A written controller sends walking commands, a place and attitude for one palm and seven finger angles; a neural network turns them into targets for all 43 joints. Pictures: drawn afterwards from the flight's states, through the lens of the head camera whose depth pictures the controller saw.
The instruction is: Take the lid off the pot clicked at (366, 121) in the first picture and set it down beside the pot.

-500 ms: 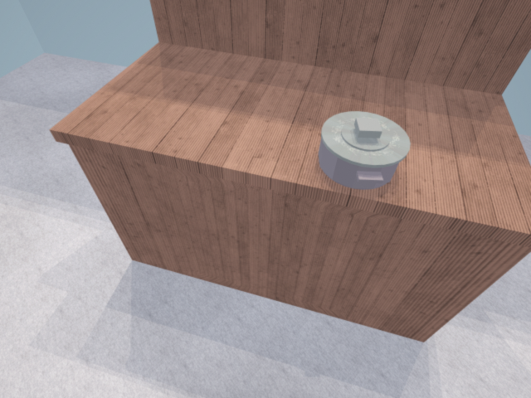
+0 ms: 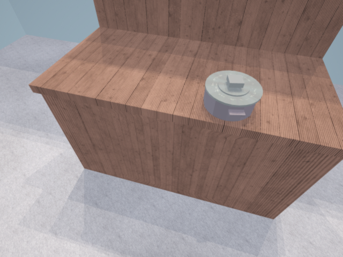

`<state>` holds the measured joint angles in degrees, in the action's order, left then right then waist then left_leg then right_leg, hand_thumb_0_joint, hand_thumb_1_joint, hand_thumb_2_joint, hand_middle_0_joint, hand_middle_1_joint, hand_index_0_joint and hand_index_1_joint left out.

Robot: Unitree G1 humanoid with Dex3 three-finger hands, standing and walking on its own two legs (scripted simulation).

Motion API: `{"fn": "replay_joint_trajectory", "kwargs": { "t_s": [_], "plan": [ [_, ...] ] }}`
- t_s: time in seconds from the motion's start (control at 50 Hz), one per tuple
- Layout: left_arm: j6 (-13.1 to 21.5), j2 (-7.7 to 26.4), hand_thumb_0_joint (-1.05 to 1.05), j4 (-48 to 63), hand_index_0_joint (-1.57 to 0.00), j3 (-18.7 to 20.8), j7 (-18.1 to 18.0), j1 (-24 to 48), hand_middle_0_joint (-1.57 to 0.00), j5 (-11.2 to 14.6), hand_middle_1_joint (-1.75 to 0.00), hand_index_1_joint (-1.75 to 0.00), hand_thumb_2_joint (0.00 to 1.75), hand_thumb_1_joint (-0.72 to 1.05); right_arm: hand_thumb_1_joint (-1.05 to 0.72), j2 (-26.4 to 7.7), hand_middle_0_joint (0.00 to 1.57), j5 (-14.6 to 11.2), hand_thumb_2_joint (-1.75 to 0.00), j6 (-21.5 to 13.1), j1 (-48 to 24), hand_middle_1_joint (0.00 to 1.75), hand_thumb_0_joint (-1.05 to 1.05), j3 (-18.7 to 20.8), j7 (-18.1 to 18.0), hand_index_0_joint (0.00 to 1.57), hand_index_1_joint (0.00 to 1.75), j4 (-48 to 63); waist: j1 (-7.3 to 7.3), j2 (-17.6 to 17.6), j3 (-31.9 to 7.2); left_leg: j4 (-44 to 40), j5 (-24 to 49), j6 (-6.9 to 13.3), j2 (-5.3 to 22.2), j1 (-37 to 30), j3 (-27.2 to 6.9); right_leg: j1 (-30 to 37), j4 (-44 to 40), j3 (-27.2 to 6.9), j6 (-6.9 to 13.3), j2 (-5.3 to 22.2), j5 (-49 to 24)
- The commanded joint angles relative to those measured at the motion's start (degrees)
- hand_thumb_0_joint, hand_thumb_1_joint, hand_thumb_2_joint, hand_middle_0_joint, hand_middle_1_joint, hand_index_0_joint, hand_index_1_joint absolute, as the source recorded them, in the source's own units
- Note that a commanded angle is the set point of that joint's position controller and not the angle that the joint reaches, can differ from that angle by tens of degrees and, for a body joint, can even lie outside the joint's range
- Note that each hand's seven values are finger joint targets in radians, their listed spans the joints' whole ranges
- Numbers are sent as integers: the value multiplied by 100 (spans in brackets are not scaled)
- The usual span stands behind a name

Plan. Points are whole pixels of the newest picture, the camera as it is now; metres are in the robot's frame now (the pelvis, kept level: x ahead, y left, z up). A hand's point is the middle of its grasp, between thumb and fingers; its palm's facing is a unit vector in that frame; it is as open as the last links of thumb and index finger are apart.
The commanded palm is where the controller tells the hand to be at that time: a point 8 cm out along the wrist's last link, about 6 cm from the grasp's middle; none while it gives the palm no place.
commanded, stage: look at it before walking up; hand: left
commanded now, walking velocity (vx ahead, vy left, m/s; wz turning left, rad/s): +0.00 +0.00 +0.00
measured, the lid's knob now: (235, 81) +0.67 -0.18 +0.05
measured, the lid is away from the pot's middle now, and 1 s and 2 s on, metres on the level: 0.00 0.00 0.00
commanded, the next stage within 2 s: turn to face it in 0.14 s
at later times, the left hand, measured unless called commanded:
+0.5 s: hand out of the picture +0.01 +0.17 -0.18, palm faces +0.01 -0.98 -0.20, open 7.4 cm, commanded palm none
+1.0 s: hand out of the picture +0.08 +0.17 -0.17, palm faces -0.11 -0.96 -0.25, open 7.4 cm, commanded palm none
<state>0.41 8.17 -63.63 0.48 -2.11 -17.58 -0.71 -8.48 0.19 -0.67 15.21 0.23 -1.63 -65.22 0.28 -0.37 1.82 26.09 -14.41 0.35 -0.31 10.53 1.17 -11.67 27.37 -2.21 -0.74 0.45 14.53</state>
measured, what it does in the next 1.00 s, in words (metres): stands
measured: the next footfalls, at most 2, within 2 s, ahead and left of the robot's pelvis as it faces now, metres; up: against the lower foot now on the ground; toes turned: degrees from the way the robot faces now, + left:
left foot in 1.22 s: +0.13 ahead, +0.09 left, +0.00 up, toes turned -8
right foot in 1.58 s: +0.19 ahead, -0.27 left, +0.00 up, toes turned -23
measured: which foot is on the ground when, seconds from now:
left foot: down 0.00-0.92, up 0.94-1.00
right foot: down 0.00-1.00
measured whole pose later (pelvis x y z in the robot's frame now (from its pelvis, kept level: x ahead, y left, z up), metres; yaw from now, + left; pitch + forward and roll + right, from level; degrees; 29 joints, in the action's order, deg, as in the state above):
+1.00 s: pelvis +0.01 -0.02 -0.01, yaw -10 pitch +0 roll +0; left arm -0.8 10.3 -55.4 3.7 -0.2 -14.8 -1.3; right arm -12.0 1.2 1.8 11.8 2.5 -1.4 -59.4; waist -0.5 2.3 3.4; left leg 54.2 -29.4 -0.5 4.2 21.4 3.8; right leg -16.5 35.3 0.9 3.3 -2.7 18.5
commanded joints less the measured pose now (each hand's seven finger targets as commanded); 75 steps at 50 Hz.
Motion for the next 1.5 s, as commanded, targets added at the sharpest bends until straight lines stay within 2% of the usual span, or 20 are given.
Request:
{"fn": "replay_joint_trajectory", "kwargs": {
  "t_s": [0.0, 0.36, 0.62, 0.72, 0.76, 0.8, 0.86, 0.88, 0.9, 0.92, 1.0, 1.08, 1.14, 1.16, 1.18, 1.2, 1.22, 1.26, 1.34, 1.48],
  "plan": [
    [68, 614, 0, 152, -20, 121, -45, -377, -20, -24, -30, -30, 90, 90, -90, -579, 20, 24, -90, -70, 315, 30, 0, 120, -50, 20, 30, 154, -7, -41, 207, -492, 510, 134, 527, 122, -462, -198, -529, -423, 217, 462, -627],
    [-7, 672, 0, 265, -20, 235, -1, -220, -20, -29, -30, -30, 90, 90, -90, -637, 20, 34, -90, -34, 300, 30, 0, 180, -96, 20, 30, 209, 3, 148, 137, -354, 637, 125, 689, -40, -337, -350, -256, -531, 284, 352, -1001],
    [-121, 986, 0, 749, -20, 438, 77, 63, -20, -57, -30, -30, 90, 90, -90, -709, 20, 59, -90, 33, 56, 30, 0, 322, -100, 20, 30, 717, 41, -277, -146, 385, -120, 49, 561, 163, 71, -711, -201, -1424, 553, 503, -923],
    [-160, 858, 0, 923, -20, 432, 107, 245, -20, -60, -30, -30, 90, 90, -90, -1004, 20, 83, -90, 19, 9, 30, 0, 386, -113, 20, 30, 807, 41, 508, -107, -305, 244, 316, 1220, -187, -498, -1162, 723, -674, 293, -102, -848],
    [-205, 728, 0, 968, -20, 433, 133, 312, -20, -71, -30, -30, 90, 90, -90, -1188, 20, 101, -90, 4, -28, 30, 0, 449, -123, 20, 30, 849, 34, 1195, 20, -815, 715, 779, 1934, -116, -934, -1407, 1907, -107, 129, -258, 615],
    [-225, 650, 0, 1042, -20, 439, 147, 343, -20, -64, -30, -30, 90, 90, -90, -1167, 20, 143, -90, 10, -166, 30, 0, 437, -105, 20, 30, 924, -15, 950, 109, -757, 1359, 1065, 2171, -8, -809, -1423, 2317, 39, 94, 22, 1446],
    [-169, 563, 0, 829, -20, 435, 239, -392, -20, -87, -30, -30, 90, 90, -90, -1254, 20, 175, -90, 47, -343, 30, 0, 438, -81, 20, 30, 924, -329, 401, -256, 290, 625, 569, 1676, 444, 12, 34, 522, 388, 128, -31, 449],
    [-135, 848, 0, 790, -20, 482, 238, -569, -20, -135, -30, -30, 90, 90, -90, -1055, 20, 129, -90, 70, -295, 30, 0, 424, -62, 20, 30, 955, -411, -671, -40, 1295, -619, 238, 1046, 1227, 467, 458, -523, -486, 324, 268, 430],
    [-107, 1420, 0, 812, -20, 575, 176, -681, -20, -157, -30, -30, 90, 90, -90, -693, 20, 77, -90, 65, -402, 30, 0, 338, -29, 20, 30, 1163, -404, -2106, 184, 2614, -2173, -129, 209, 2600, 917, 773, -1502, -2785, 1010, 1626, 909],
    [-110, 1407, 0, 884, -20, 574, 129, -905, -20, -53, -30, -30, 90, 90, -90, -859, 20, 114, -90, 75, -789, 30, 0, 319, -28, 20, 30, 1292, -622, -1302, 245, 3456, -2153, -86, 346, 2637, 111, 412, -1833, -3245, 1566, 1914, 1573],
    [23, 1063, 0, 1120, -20, 505, 96, 133, -20, -98, -30, -30, 90, 90, -90, -759, 20, 138, -90, 7, -444, 30, 0, 365, 75, 20, 30, 1115, 47, -462, 178, 3437, -1199, -111, 593, 2056, 19, -221, -1536, -1884, 1481, 1207, 1015],
    [45, 1163, 0, 982, -20, 517, 168, -128, -20, -105, -30, -30, 90, 90, -90, -541, 20, 88, -90, -72, -401, 30, 0, 341, 79, 20, 30, 1124, -64, -523, 33, 1945, -1041, -92, 374, 1162, 345, -264, -1346, -1449, 1464, 1011, 208],
    [-23, 1103, 0, 973, -20, 533, 244, 74, -20, -49, -30, -30, 90, 90, -90, -536, 20, 92, -90, -186, 311, 30, 0, 313, -22, 20, 30, 881, 241, -626, -90, 359, -193, -92, 196, -81, 627, -597, -702, -1010, 1096, 523, 257],
    [-27, 909, 0, 983, -20, 501, 275, 49, -20, -28, -30, -30, 90, 90, -90, -748, 20, 98, -90, -244, 699, 30, 0, 346, -89, 20, 30, 726, 378, -214, -185, -191, -242, -1, 488, -947, 258, -1137, 97, -847, 885, 283, 185],
    [-31, 563, 0, 1060, -20, 440, 347, -110, -20, -27, -30, -30, 90, 90, -90, -1360, 20, 166, -90, -273, 1193, 30, 0, 516, -131, 20, 30, 640, 551, 1245, -271, -938, -1325, 475, 1923, -1660, -1888, -2381, 1636, -291, 517, -314, 1021],
    [-4, 613, 0, 1346, -20, 457, 387, 277, -20, -71, -30, -30, 90, 90, -90, -1811, 20, 193, -90, -259, 1468, 30, 0, 576, -167, 20, 30, 686, 652, 1578, 9, -1714, -1819, 1176, 3206, -1410, -3313, -3207, 2929, 49, 307, -210, 1771],
    [-6, 825, 0, 1385, -20, 528, 403, 612, -20, -173, -30, -30, 90, 90, -90, -1577, 20, 201, -90, -236, 1264, 30, 0, 527, -134, 20, 30, 688, 581, 796, 413, -1834, -2063, 1265, 3114, -621, -3198, -3207, 3609, -257, 318, 148, 1463],
    [-20, 695, 0, 1177, -20, 558, 462, 473, -20, -184, -30, -30, 90, 90, -90, -1056, 20, 187, -90, -304, 667, 30, 0, 349, -144, 20, 30, 760, 177, 856, 610, -1679, -778, 903, 2427, -147, -1850, -3138, 4006, -291, 200, 385, 509],
    [-95, 405, 0, 1073, -20, 429, 517, 370, -20, -107, -30, -30, 90, 90, -90, -978, 20, 153, -90, -411, 818, 30, 0, 299, -167, 20, 30, 593, 80, 865, -9, -1139, 1775, 792, 1867, -552, -290, -2697, 3325, 128, 28, 402, 166],
    [-5, 447, 0, 1205, -20, 385, 506, 877, -20, -70, -30, -30, 90, 90, -90, -1120, 20, 194, -90, -247, 1025, 30, 0, 458, -71, 20, 30, 420, 211, 995, 150, -529, 1317, 475, 1702, 410, 151, -618, 606, 1044, 129, 104, -126]
  ]
}}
